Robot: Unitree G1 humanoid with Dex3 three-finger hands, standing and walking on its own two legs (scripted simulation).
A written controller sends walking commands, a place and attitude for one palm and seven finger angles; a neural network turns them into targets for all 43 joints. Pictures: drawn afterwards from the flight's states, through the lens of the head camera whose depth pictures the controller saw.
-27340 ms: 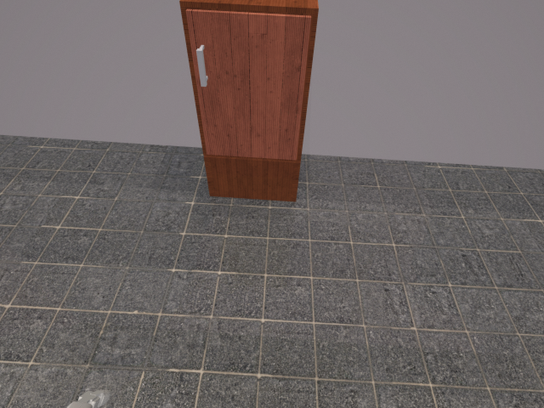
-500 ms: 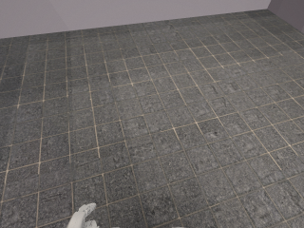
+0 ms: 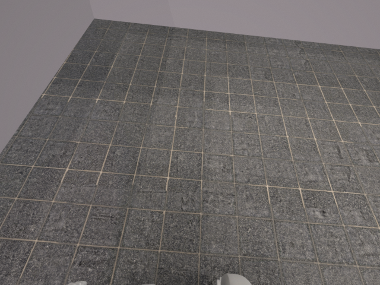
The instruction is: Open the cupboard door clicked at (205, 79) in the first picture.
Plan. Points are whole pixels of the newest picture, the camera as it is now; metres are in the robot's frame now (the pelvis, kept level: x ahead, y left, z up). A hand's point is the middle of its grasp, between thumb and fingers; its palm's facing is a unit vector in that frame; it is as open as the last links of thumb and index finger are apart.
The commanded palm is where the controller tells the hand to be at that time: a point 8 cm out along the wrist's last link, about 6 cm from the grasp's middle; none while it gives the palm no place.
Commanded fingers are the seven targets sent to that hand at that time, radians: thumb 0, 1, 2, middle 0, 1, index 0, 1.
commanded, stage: turn to face it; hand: left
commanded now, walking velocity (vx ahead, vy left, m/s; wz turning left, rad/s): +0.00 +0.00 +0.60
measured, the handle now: out of the picture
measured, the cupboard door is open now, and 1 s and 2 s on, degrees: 39 39 39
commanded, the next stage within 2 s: none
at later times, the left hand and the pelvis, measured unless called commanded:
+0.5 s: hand out of the picture +0.01 +0.13 -0.15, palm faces +0.32 -0.91 -0.26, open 7.3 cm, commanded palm none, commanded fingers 0.00 0.90 0.90 -0.20 -0.30 -0.20 -0.30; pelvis +0.01 -0.07 +0.01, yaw +19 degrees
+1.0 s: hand out of the picture +0.02 +0.15 -0.15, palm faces +0.55 -0.77 -0.32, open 7.4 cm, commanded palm none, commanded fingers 0.00 0.90 0.90 -0.20 -0.30 -0.20 -0.30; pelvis +0.04 -0.09 -0.01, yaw +36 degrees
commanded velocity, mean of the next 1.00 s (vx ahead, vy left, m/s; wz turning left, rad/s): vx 0.00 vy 0.00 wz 0.60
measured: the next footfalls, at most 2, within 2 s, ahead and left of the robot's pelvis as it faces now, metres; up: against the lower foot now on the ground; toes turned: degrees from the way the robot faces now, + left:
right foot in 0.22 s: +0.05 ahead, -0.17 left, +0.00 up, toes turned +6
left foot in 0.62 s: +0.00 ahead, +0.06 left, +0.00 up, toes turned +29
